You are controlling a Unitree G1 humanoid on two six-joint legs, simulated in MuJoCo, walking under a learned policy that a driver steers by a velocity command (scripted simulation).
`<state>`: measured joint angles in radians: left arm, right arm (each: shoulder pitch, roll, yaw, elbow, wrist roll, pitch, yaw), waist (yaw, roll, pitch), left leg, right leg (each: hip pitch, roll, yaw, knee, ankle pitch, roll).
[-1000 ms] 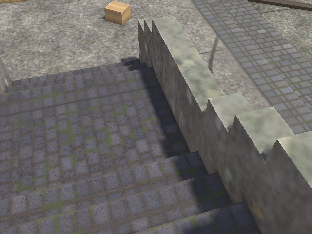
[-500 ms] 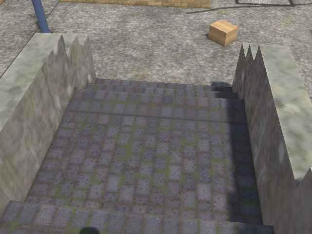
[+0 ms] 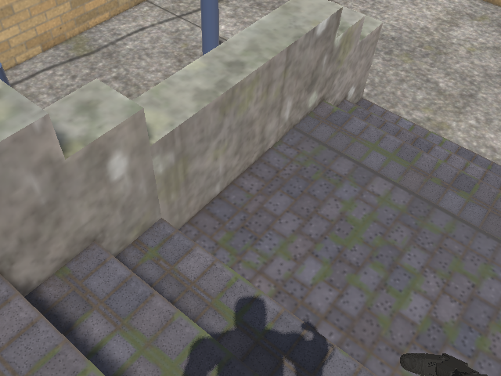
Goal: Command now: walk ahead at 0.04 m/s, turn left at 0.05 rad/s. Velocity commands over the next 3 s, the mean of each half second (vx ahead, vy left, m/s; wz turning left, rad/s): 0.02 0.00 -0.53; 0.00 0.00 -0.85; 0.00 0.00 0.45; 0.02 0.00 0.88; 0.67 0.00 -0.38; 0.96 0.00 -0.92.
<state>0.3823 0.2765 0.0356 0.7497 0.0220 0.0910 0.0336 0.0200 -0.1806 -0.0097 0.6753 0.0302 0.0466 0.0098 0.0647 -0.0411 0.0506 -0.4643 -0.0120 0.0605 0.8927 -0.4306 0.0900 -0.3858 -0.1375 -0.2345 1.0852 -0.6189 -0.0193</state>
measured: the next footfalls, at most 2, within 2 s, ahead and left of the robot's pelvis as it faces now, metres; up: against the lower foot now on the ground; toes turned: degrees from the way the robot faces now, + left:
right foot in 0.30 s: -0.03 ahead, -0.11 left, +0.00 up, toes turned -13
left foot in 0.98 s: +0.08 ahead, +0.02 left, +0.00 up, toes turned -51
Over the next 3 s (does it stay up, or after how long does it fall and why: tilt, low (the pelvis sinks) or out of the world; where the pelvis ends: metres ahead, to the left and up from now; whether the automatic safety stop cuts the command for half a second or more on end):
stays up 0.52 -0.15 -0.24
